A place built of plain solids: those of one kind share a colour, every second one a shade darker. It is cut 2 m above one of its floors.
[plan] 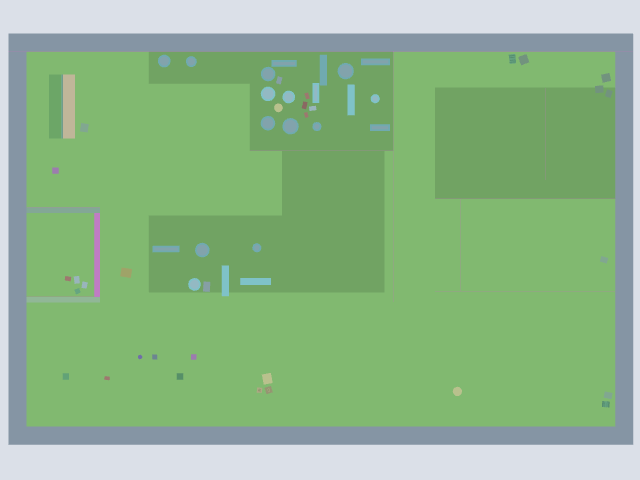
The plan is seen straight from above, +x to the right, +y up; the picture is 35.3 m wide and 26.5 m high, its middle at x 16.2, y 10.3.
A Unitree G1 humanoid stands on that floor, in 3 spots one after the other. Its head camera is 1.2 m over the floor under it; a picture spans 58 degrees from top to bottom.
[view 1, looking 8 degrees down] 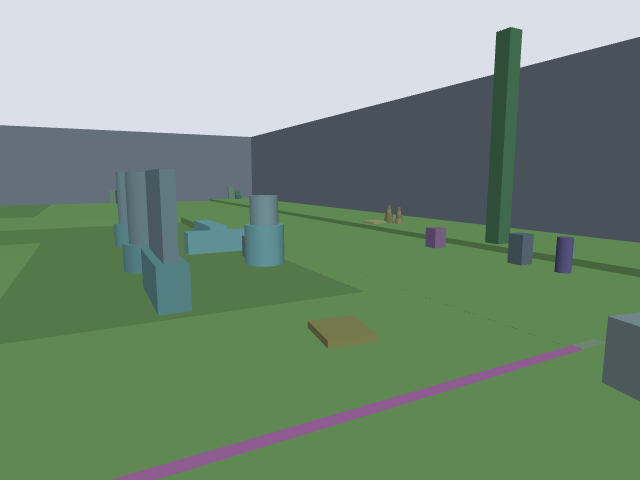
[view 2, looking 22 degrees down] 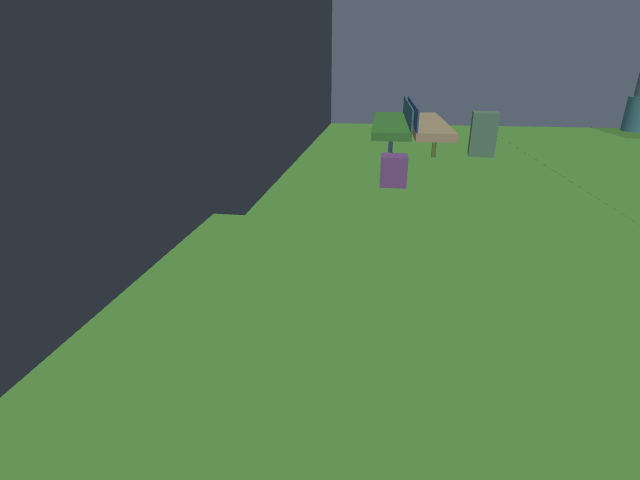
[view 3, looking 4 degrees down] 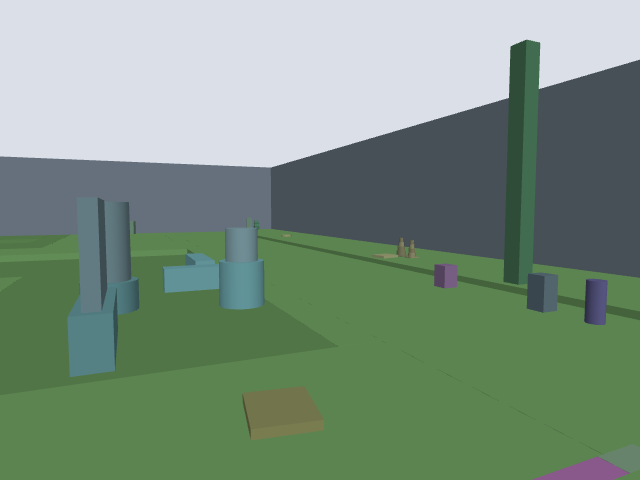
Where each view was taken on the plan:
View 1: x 2.02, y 10.58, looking -28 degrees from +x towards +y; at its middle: floor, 10.77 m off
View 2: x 1.42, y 8.37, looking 98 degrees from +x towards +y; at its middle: floor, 3.20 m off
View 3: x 2.58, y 9.48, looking -24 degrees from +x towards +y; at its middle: floor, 19.76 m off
